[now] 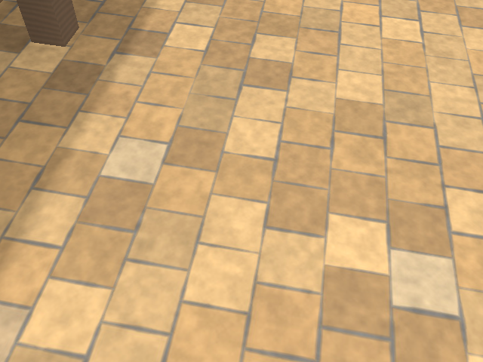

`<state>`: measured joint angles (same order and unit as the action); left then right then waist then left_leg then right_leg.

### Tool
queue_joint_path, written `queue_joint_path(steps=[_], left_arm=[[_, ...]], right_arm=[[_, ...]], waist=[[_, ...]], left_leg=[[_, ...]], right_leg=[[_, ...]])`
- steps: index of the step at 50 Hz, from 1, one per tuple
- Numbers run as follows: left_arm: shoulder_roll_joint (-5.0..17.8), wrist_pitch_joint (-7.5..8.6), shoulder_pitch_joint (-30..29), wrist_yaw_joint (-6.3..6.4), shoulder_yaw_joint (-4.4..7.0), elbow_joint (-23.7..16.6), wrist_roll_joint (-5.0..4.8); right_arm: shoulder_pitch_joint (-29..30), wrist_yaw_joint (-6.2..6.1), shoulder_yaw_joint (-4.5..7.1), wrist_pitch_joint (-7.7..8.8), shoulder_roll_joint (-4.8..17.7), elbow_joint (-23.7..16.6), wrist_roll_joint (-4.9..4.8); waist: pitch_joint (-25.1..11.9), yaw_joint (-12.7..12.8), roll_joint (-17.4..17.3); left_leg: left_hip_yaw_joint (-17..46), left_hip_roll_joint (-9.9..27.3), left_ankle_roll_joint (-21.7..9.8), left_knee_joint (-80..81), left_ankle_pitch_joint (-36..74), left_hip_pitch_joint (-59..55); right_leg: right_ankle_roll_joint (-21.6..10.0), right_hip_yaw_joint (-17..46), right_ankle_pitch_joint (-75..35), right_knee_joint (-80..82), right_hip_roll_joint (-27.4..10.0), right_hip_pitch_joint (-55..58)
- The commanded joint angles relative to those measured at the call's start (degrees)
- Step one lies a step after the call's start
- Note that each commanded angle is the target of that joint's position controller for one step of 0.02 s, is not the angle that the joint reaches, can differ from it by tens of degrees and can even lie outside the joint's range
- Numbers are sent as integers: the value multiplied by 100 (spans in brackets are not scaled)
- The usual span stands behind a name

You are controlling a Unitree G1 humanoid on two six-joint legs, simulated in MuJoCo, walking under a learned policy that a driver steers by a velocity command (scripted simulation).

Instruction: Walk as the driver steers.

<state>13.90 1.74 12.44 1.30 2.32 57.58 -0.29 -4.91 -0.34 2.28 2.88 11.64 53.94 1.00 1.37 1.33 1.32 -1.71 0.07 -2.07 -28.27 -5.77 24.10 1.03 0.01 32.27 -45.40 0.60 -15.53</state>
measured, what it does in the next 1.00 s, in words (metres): steps on the spot: right foot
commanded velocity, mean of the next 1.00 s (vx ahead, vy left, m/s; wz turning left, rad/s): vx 0.02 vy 0.00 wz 0.00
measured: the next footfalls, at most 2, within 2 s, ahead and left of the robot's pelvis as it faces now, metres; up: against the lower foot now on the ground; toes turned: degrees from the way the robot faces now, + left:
right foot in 0.16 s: +0.05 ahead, -0.14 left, +0.00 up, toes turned -1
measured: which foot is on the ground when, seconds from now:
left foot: down 0.00-1.00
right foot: up 0.00-0.14, down 0.16-1.00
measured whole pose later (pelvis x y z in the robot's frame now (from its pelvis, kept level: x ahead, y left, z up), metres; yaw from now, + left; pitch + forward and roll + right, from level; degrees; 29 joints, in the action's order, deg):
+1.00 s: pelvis +0.06 -0.03 +0.01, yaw +1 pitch -1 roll +0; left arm 10.0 0.8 16.6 2.1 1.2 63.3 0.3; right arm -8.1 -2.4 2.6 -1.0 11.6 64.4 -0.2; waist 2.3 -0.1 -0.3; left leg 0.0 1.2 0.8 -28.5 -11.4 15.9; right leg -0.3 -1.9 19.4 -27.7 -0.3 -7.1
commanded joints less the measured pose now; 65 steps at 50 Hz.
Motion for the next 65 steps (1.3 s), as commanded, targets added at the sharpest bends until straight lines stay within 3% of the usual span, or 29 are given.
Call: queue_joint_path(steps=[1,3,5,7,8,9,10,12,15,24,38,65], left_arm=[[517,-260,377,125,140,-85,2],[329,-309,512,157,115,41,20],[170,-285,710,131,96,226,53],[254,-299,660,82,100,251,171],[403,-303,549,86,101,169,192],[674,-287,422,93,150,196,122],[528,-222,287,85,122,192,89],[433,-96,120,88,96,208,107],[369,15,292,74,80,277,76],[302,-30,583,74,31,388,49],[177,-71,666,74,-9,450,56],[45,-52,1090,100,-73,522,49]], right_arm=[[12,-60,142,-28,869,-210,3],[369,-96,139,-96,817,-252,27],[383,-121,130,-155,757,-175,-38],[103,-121,98,-173,629,-12,-127],[-12,-114,96,-179,626,39,-104],[-115,-129,120,-197,610,22,-91],[-47,-155,112,-197,607,46,-48],[-146,-180,116,-188,562,126,-58],[-247,-160,123,-186,561,255,-66],[-290,-145,125,-256,582,495,-109],[-301,-207,124,-341,609,759,-121],[-574,-235,67,-342,496,1002,-123]], waist=[[-820,6,-860],[-635,155,-946],[-669,262,-891],[-501,204,-691],[-268,77,-497],[5,-169,75],[136,-145,229],[116,-238,356],[-38,-178,159],[-179,-95,-109],[-14,-129,-84],[165,-147,-118]], left_leg=[[1965,1614,-1068,1223,66,-1136],[1499,1261,-840,1424,-611,-422],[1075,978,-678,1370,-1124,-155],[884,751,-321,1321,-2085,-33],[804,629,-132,1189,-2324,-7],[447,303,20,1074,-2038,-381],[332,222,88,772,-1542,-932],[296,224,2,470,-818,-1341],[268,226,-81,324,-110,-1367],[249,241,-52,134,719,-1499],[269,246,12,156,628,-1540],[280,223,59,268,221,-1440]], right_leg=[[142,325,39,-563,-417,-721],[126,144,-555,175,-369,-91],[33,-113,-1661,1113,-211,581],[-142,-103,-2120,1766,-249,825],[-284,153,-1832,2105,-520,639],[-432,214,-760,2217,-534,-169],[-419,276,-298,2480,-512,-724],[-241,277,-631,2656,-514,-850],[-183,208,-1345,2482,-462,-442],[-222,75,-2322,2246,-374,-9],[-217,-1,-2362,2343,-312,63],[-217,-54,-1862,2489,-258,-53]])
Keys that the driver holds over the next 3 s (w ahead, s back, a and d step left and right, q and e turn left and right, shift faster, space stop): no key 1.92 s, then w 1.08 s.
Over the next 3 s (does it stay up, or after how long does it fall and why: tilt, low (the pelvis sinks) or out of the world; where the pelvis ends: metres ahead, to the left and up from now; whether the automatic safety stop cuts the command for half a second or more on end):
stays up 0.54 -0.04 0.02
